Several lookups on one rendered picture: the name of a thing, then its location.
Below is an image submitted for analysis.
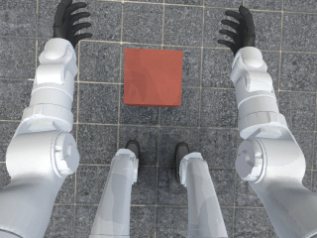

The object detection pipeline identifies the robot left forearm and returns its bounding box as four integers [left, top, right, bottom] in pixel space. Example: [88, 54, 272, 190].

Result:
[5, 38, 78, 174]

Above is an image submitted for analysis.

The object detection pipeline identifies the robot left foot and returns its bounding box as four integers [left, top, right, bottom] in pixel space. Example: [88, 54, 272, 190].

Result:
[125, 140, 140, 160]

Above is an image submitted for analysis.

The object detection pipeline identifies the robot left upper arm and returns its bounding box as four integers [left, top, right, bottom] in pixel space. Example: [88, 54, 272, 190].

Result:
[0, 129, 80, 238]

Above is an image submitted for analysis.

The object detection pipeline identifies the right robot hand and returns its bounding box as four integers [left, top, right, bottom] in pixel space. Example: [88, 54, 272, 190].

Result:
[217, 5, 256, 57]

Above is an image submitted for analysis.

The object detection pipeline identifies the robot right forearm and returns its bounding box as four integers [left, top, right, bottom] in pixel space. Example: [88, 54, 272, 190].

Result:
[230, 47, 306, 172]

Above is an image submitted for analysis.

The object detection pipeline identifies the left robot hand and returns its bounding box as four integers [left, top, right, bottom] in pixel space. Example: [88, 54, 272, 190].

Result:
[53, 0, 93, 49]

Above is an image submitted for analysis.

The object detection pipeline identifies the carton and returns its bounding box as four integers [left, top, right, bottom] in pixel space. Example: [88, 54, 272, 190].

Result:
[123, 48, 183, 108]

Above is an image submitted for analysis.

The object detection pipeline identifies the robot right upper arm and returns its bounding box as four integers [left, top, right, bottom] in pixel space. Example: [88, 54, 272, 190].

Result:
[235, 136, 317, 238]

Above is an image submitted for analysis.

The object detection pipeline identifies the robot right foot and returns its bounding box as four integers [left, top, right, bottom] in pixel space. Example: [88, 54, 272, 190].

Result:
[174, 142, 190, 184]

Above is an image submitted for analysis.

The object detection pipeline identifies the robot foot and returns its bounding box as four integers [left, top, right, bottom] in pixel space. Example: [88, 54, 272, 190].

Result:
[174, 142, 190, 184]
[125, 140, 140, 160]

